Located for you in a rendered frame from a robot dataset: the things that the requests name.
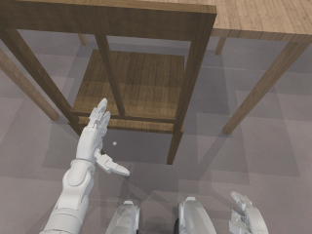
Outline robot left forearm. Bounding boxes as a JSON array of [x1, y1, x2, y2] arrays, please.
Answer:
[[39, 158, 96, 234]]

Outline right robot thigh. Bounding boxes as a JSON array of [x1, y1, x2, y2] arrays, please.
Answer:
[[178, 200, 216, 234]]

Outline chair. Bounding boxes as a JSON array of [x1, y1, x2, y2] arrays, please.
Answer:
[[0, 0, 217, 165]]

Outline robot thigh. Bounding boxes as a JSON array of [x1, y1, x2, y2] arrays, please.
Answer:
[[105, 204, 139, 234], [178, 200, 216, 234]]

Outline table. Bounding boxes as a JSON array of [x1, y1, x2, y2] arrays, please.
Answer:
[[0, 0, 312, 135]]

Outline right robot hand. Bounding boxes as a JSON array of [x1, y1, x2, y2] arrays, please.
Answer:
[[228, 191, 269, 234]]

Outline left robot thigh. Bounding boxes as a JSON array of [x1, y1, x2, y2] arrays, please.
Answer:
[[105, 204, 139, 234]]

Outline left robot hand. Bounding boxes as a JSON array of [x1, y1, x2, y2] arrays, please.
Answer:
[[76, 98, 130, 176]]

